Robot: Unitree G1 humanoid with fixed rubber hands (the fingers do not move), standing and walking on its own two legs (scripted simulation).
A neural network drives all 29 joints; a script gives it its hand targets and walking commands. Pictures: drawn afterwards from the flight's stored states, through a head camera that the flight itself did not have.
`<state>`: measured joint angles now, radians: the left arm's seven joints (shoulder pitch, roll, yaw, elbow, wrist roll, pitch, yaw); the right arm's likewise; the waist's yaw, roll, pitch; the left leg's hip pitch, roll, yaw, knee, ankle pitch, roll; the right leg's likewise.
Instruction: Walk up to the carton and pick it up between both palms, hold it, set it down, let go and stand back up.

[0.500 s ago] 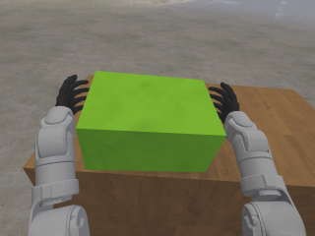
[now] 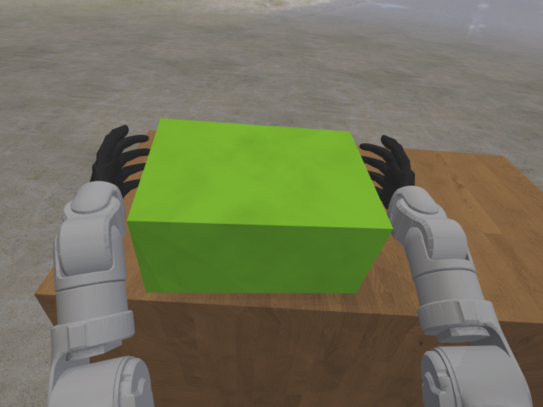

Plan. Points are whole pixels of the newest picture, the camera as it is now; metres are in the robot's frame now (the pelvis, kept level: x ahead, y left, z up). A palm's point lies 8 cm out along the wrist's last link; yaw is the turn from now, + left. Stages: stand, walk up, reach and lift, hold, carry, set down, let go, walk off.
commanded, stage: reach and lift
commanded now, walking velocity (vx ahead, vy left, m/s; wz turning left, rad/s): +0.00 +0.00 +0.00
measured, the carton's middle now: (257, 204) +0.38 +0.01 +0.17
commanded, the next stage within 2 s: hold in 0.16 s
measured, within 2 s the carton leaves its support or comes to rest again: neither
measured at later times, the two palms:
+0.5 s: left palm (112, 170) +0.35 +0.20 +0.24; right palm (411, 175) +0.36 -0.19 +0.24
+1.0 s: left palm (109, 171) +0.35 +0.20 +0.24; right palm (406, 175) +0.36 -0.19 +0.24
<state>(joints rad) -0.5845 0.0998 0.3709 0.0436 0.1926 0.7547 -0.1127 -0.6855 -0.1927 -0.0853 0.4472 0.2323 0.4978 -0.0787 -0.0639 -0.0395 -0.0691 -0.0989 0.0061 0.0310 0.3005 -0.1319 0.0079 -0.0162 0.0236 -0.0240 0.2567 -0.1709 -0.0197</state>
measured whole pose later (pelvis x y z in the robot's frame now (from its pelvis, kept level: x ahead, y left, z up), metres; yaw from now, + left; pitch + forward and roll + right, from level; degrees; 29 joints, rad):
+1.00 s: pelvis +0.00 +0.00 +0.00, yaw +0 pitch -4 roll +0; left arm -0.65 0.12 0.38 0.08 0.21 0.82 -0.12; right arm -0.77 -0.22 -0.08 0.50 0.26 0.55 -0.09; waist -0.07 -0.04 -0.10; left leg -0.10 0.01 0.03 0.30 -0.12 0.01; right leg -0.02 0.03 -0.02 0.26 -0.16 -0.02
